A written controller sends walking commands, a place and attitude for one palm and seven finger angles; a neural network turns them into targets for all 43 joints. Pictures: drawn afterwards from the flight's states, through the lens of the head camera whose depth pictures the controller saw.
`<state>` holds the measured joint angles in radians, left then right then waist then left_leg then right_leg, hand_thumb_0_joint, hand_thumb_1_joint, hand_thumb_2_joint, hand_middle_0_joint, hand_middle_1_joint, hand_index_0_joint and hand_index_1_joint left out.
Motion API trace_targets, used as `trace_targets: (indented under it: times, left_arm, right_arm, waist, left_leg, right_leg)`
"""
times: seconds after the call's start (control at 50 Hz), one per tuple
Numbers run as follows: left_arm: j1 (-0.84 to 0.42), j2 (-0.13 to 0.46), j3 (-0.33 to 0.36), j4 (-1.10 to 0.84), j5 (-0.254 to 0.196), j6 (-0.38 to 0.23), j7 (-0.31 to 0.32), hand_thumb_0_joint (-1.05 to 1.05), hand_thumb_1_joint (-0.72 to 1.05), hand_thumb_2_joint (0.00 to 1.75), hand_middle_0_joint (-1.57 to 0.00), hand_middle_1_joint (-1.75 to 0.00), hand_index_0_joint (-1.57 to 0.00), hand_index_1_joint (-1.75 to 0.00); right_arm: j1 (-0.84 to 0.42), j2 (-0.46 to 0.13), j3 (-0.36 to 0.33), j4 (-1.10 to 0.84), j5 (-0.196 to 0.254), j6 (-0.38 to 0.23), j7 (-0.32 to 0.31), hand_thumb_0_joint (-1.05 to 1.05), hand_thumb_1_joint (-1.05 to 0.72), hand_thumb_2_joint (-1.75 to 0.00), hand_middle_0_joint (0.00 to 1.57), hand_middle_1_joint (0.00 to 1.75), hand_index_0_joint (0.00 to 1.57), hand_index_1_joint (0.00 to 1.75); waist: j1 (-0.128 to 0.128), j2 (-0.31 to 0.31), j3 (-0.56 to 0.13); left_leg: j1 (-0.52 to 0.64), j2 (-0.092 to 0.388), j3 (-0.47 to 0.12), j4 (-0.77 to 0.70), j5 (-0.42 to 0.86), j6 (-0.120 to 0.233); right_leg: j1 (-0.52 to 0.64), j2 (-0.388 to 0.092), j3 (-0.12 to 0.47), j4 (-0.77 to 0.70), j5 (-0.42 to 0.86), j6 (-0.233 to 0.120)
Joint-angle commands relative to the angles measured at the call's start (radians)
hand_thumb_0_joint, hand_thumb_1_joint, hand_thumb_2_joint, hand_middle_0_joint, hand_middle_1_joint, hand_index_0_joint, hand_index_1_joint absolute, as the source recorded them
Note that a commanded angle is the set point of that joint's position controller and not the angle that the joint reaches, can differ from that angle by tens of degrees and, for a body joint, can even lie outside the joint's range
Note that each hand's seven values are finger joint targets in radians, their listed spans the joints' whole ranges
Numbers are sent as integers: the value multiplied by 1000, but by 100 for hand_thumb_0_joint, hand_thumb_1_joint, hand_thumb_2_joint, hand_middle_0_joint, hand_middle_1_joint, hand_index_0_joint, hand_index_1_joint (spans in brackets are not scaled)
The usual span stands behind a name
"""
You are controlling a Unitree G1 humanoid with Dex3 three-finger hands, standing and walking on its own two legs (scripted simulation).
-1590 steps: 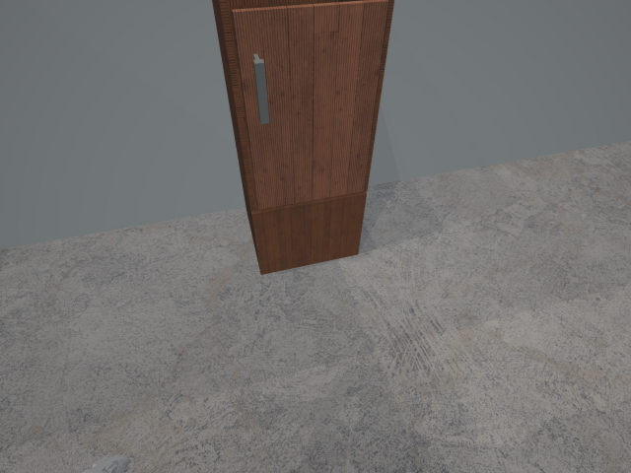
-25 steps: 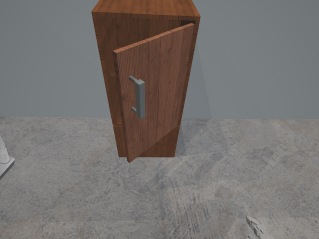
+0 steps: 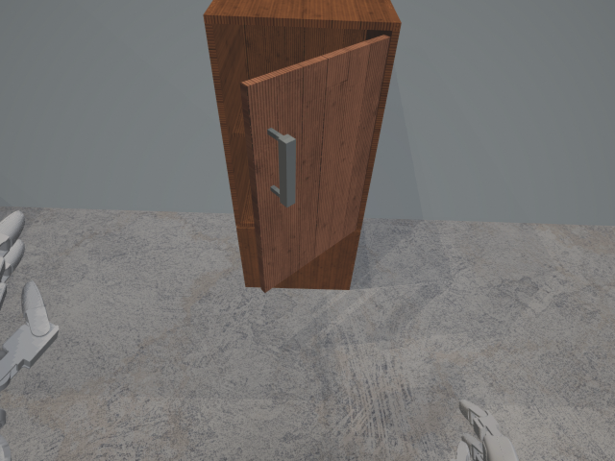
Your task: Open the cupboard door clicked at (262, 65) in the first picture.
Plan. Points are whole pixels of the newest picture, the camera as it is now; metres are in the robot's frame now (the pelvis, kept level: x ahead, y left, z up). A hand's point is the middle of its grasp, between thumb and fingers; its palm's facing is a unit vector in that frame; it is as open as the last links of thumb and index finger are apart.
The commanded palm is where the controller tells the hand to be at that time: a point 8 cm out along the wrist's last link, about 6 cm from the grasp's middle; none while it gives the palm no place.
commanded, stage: stop stepping back and stand still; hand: left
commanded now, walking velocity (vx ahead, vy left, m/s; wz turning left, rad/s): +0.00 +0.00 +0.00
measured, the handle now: (280, 168) +0.63 +0.10 +0.03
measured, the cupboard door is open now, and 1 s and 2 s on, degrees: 43 43 43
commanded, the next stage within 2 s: let the arm hang, fingers relaxed in 0.16 s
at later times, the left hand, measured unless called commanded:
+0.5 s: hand out of the picture +0.09 +0.22 -0.14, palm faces -0.01 -0.96 -0.29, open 7.4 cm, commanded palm none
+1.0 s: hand out of the picture -0.01 +0.25 -0.16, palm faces +0.09 -0.94 -0.33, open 7.4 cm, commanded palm none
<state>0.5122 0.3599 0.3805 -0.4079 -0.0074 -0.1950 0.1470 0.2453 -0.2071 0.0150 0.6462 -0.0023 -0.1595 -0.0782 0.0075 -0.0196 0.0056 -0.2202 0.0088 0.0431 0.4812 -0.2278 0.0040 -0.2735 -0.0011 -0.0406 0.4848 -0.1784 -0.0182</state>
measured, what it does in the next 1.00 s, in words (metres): stands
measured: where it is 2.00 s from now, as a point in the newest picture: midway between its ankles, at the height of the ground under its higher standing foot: outside the picture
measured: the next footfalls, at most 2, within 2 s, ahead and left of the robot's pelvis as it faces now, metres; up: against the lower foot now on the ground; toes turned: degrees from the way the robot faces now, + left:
none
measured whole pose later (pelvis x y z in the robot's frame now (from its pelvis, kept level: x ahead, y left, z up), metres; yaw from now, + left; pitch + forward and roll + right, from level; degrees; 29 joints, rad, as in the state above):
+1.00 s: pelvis -0.01 +0.01 +0.00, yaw +4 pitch -2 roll +0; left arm 0.23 0.29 0.03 1.13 0.01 0.02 0.00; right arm 0.24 -0.24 -0.02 1.11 -0.02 0.01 0.00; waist 0.01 0.04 0.04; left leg -0.24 -0.03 -0.01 0.45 -0.19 0.02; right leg -0.26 -0.01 -0.05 0.45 -0.18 -0.02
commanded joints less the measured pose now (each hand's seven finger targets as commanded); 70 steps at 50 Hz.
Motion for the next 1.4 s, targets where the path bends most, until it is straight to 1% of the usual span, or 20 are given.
trace_targets:
  times: [0.0,0.06,0.12,0.22,0.24,0.26,0.28,0.32,0.36,0.4,0.44,0.5,0.56,0.62,0.68,0.8,0.84,0.96,1.22,1.38]
  left_arm:
    - [-60,233,160,-293,6,-83,26,0,90,90,-20,-30,-20,-30]
    - [-18,215,157,-248,-5,-83,23,0,90,90,-20,-30,-20,-30]
    - [-3,198,146,-187,-13,-78,17,0,90,90,-20,-30,-20,-30]
    - [-31,194,130,-172,-13,-69,12,0,90,90,-20,-30,-20,-30]
    - [-120,39,-274,568,59,101,-131,0,90,90,-20,-30,-20,-30]
    - [-107,28,-242,596,45,166,-150,0,90,90,-20,-30,-20,-30]
    - [-114,10,-251,588,45,183,-154,0,90,90,-20,-30,-20,-30]
    - [-158,23,-253,660,46,185,-156,0,90,90,-20,-30,-20,-30]
    - [-195,61,-261,772,52,179,-154,0,90,90,-20,-30,-20,-30]
    - [-252,100,-274,879,52,181,-151,0,90,90,-20,-30,-20,-30]
    - [-317,113,-294,986,45,190,-147,0,90,90,-20,-30,-20,-30]
    - [-353,103,-317,1109,37,197,-140,0,90,90,-20,-30,-20,-30]
    - [-312,81,-324,1225,32,201,-139,0,90,90,-20,-30,-20,-30]
    - [-252,63,-313,1317,33,200,-140,0,90,90,-20,-30,-20,-30]
    - [-237,46,-315,1379,29,196,-142,0,90,90,-20,-30,-20,-30]
    - [-283,63,-319,1446,24,190,-140,0,90,90,-20,-30,-20,-30]
    - [-300,72,-320,1457,22,185,-139,0,90,90,-20,-30,-20,-30]
    - [-328,93,-317,1479,26,188,-134,0,90,90,-20,-30,-20,-30]
    - [-394,102,-326,1487,20,163,-129,0,90,90,-20,-30,-20,-30]
    - [-412,106,-328,1488,19,159,-126,0,90,90,-20,-30,-20,-30]
  right_arm:
    - [-101,-119,-40,-167,-6,-65,-5,0,-90,-90,20,30,20,30]
    - [-94,-118,-43,-165,-5,-61,5,0,-90,-90,20,30,20,30]
    - [-91,-117,-45,-157,-3,-50,9,0,-90,-90,20,30,20,30]
    - [-96,-122,-46,-153,0,-39,4,0,-90,-90,20,30,20,30]
    - [-153,-312,-99,116,-6,-38,90,0,-90,-90,20,30,20,30]
    - [-93,-255,-94,106,-3,30,88,0,-90,-90,20,30,20,30]
    - [-94,-256,-95,85,-6,43,79,0,-90,-90,20,30,20,30]
    - [-113,-250,-77,85,-18,67,76,0,-90,-90,20,30,20,30]
    - [-126,-260,-74,107,-24,83,76,0,-90,-90,20,30,20,30]
    - [-98,-255,-76,130,-19,103,80,0,-90,-90,20,30,20,30]
    - [-72,-232,-67,171,-22,128,81,0,-90,-90,20,30,20,30]
    - [-49,-205,-58,227,-26,149,80,0,-90,-90,20,30,20,30]
    - [-42,-192,-52,270,-30,159,76,0,-90,-90,20,30,20,30]
    - [-37,-201,-62,300,-32,163,68,0,-90,-90,20,30,20,30]
    - [-18,-207,-71,331,-26,164,61,0,-90,-90,20,30,20,30]
    - [42,-184,-72,391,-22,165,58,0,-90,-90,20,30,20,30]
    - [50,-186,-69,407,-21,160,58,0,-90,-90,20,30,20,30]
    - [10,-216,-70,421,-26,159,63,0,-90,-90,20,30,20,30]
    - [-85,-228,-55,435,-18,132,63,0,-90,-90,20,30,20,30]
    - [-121,-245,-50,437,-17,133,59,0,-90,-90,20,30,20,30]
  waist:
    - [2,129,-56]
    - [-4,96,-69]
    - [-12,30,-43]
    - [-14,32,-34]
    - [-61,102,47]
    - [-37,117,-14]
    - [-32,134,-10]
    - [-13,46,-48]
    - [4,-121,-83]
    - [-9,-187,-100]
    - [-29,-168,-72]
    - [-37,7,-26]
    - [-18,147,16]
    - [10,207,4]
    - [14,131,-14]
    - [-15,-9,42]
    - [-18,-24,27]
    - [-9,-10,103]
    - [-4,31,-17]
    - [-3,22,-47]
  left_leg:
    - [-176,90,-112,-193,-76,40]
    - [-129,59,-76,-126,-49,24]
    - [-106,39,-68,-84,-93,14]
    - [-83,43,-77,-115,-114,16]
    - [-204,93,-178,4,72,38]
    - [-168,125,-170,-53,127,42]
    - [-201,154,-185,-83,153,56]
    - [-268,170,-262,-113,46,99]
    - [-218,128,-227,-57,76,89]
    - [-144,48,-170,11,17,64]
    - [-69,6,-120,50,-51,50]
    - [-27,8,-115,31,-104,41]
    - [-130,43,-179,-107,-252,45]
    - [-200,68,-222,-191,-355,55]
    - [-177,72,-212,-191,-316,50]
    - [-91,40,-160,-114,-175,45]
    - [-53,45,-160,-112,-127,45]
    - [-102,71,-209,-201,-221,52]
    - [27,88,-172,-197,158,34]
    - [84,91,-155,-194,236,26]
  right_leg:
    - [196,-18,65,-33,26,29]
    - [158,-42,113,-96,29,13]
    - [84,-65,160,-184,-93,3]
    - [44,-52,131,-208,-182,12]
    - [-71,-107,57,-12,7,-18]
    - [-64,-76,71,21,-14,-11]
    - [-40,-48,51,79,-57,-6]
    - [8,-32,54,146,-128,-14]
    - [53,-52,82,68,-54,-25]
    - [19,-118,162,-29,-75,-63]
    - [-58,-163,207,-121,-210,-86]
    - [-119,-158,202,-160,-328,-84]
    - [-54,-105,159,-126,-348,-55]
    - [45,-66,112,-81,-285,-38]
    - [83,-64,99,-90,-230,-39]
    - [0,-115,156,-197,-304,-59]
    - [0,-121,154,-201,-285,-63]
    - [-7,-101,141,-197,-302,-49]
    - [149,-123,109,-164,72,-34]
    - [188,-128,102,-174,179,-31]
